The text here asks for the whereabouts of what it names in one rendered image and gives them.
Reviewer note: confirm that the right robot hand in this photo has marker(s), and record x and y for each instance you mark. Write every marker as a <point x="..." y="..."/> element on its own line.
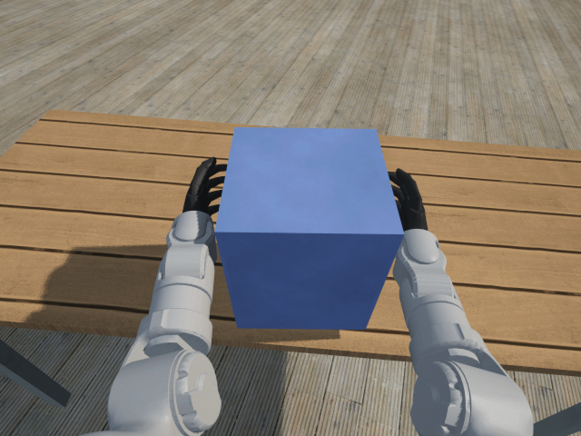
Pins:
<point x="410" y="207"/>

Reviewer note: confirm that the table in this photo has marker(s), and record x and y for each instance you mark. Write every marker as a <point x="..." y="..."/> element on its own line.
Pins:
<point x="87" y="200"/>

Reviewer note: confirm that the left robot hand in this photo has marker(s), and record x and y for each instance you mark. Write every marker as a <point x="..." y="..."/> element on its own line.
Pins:
<point x="198" y="197"/>

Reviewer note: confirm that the left robot upper arm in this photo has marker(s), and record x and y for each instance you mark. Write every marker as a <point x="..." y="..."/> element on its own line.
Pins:
<point x="173" y="394"/>

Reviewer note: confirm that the carton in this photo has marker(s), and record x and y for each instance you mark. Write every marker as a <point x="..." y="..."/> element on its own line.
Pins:
<point x="307" y="228"/>

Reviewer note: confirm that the right robot upper arm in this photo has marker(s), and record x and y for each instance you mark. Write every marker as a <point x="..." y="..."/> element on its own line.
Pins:
<point x="455" y="399"/>

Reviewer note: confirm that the robot right forearm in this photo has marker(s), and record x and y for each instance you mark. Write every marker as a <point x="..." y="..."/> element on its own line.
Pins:
<point x="437" y="323"/>

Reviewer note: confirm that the robot left forearm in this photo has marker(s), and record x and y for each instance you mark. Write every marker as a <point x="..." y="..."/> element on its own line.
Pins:
<point x="182" y="295"/>

